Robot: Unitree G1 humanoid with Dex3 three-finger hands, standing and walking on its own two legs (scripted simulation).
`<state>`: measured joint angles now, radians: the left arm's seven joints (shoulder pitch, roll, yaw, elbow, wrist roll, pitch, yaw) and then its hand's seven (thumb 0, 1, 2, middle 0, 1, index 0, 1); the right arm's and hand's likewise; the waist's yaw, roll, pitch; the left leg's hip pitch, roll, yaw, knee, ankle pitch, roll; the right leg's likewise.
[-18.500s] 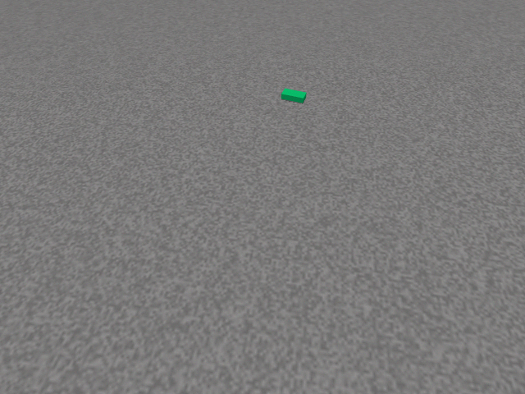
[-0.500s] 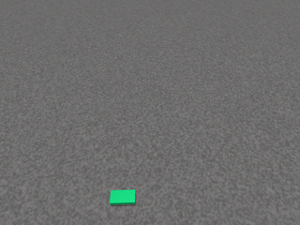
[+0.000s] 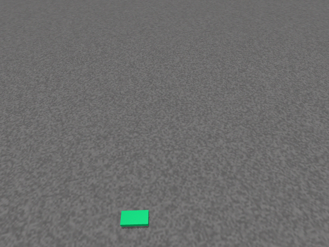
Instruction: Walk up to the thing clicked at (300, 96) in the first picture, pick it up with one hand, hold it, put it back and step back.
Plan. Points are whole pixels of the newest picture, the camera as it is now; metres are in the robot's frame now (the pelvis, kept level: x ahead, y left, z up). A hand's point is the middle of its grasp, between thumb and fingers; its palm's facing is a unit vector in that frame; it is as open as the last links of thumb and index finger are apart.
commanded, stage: stand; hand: left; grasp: from above
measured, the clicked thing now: (135, 218) +0.41 +0.20 -0.76
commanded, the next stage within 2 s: rise first in 0.32 s
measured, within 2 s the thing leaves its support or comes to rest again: neither
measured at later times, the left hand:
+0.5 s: hand out of the picture +0.09 +0.25 -0.15, palm faces +0.02 -0.94 -0.34, open 7.5 cm
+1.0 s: hand out of the picture +0.14 +0.26 -0.22, palm faces -0.13 -0.89 -0.43, open 13.7 cm
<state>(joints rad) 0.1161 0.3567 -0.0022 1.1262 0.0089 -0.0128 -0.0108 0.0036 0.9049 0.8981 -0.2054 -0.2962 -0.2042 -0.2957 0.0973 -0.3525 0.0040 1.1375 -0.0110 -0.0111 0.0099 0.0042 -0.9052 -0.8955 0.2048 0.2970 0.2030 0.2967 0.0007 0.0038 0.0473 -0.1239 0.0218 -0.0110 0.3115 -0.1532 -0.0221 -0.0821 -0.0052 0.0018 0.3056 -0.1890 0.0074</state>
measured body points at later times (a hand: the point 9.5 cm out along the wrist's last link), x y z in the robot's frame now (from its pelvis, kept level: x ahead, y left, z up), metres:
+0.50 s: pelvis -0.01 +0.00 +0.00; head +0.01 +0.00 +0.45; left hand +0.09 +0.30 -0.13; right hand +0.08 -0.30 -0.13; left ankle +0.01 +0.13 -0.75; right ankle -0.01 -0.12 -0.75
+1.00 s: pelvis -0.01 +0.01 -0.07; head +0.07 +0.02 +0.37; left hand +0.14 +0.30 -0.19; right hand +0.13 -0.25 -0.17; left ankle +0.01 +0.13 -0.75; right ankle -0.01 -0.12 -0.75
